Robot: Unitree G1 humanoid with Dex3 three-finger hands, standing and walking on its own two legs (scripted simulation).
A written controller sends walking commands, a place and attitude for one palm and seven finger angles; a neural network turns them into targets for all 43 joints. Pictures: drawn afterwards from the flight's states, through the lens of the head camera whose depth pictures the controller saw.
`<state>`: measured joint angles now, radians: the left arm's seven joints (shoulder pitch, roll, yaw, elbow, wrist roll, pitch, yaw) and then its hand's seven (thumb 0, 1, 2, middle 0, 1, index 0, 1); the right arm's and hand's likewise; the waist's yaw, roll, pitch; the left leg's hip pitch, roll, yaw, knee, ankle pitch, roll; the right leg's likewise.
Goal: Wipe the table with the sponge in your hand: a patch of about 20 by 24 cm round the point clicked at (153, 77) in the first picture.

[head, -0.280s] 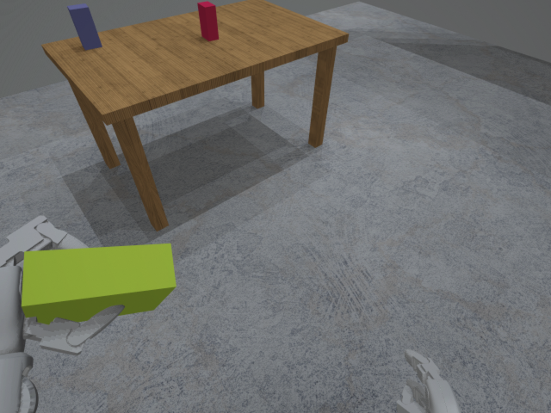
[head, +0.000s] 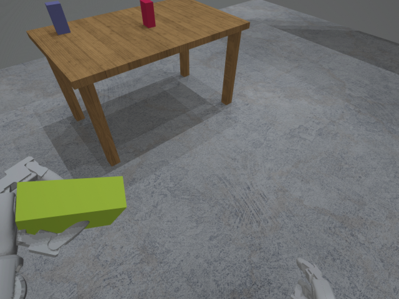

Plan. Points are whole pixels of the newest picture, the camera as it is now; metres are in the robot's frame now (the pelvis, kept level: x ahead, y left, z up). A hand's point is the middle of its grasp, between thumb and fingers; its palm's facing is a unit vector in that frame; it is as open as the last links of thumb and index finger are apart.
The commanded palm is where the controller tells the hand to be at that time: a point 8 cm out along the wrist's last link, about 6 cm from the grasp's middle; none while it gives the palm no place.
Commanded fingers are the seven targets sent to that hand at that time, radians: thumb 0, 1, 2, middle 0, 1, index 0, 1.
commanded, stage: look at it before walking up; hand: left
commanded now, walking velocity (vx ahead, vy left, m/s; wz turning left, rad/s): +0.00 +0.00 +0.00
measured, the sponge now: (88, 205) +0.23 +0.20 +0.14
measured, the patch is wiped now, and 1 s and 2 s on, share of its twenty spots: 0.00 0.00 0.00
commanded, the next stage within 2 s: walk to a spot facing it in 0.12 s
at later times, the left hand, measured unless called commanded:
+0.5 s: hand (41, 202) +0.22 +0.25 +0.16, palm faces +0.45 -0.80 -0.39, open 9.2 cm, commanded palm +0.16 +0.29 +0.18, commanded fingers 0.00 0.10 1.30 -1.20 -1.60 -1.20 -1.60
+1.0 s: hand (71, 135) +0.34 +0.25 +0.18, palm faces +0.42 -0.81 -0.40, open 9.2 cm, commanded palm +0.28 +0.29 +0.18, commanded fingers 0.00 0.10 1.30 -1.20 -1.60 -1.20 -1.60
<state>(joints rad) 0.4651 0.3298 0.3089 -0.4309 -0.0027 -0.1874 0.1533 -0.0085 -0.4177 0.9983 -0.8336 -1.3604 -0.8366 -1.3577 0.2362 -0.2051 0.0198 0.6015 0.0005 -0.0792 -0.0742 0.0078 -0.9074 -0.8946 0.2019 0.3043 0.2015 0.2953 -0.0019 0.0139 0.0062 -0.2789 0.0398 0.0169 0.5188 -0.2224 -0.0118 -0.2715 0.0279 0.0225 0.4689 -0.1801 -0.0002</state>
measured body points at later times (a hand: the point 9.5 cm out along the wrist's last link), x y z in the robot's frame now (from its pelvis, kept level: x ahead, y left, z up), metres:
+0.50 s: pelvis +0.01 +0.00 -0.01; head +0.00 +0.01 +0.44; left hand +0.19 +0.29 +0.18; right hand +0.16 -0.22 -0.09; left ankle +0.04 +0.13 -0.74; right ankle +0.04 -0.12 -0.73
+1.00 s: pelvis +0.13 +0.01 +0.01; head +0.15 +0.03 +0.46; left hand +0.31 +0.29 +0.20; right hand +0.30 -0.19 -0.08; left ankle +0.09 +0.13 -0.74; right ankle +0.16 -0.13 -0.66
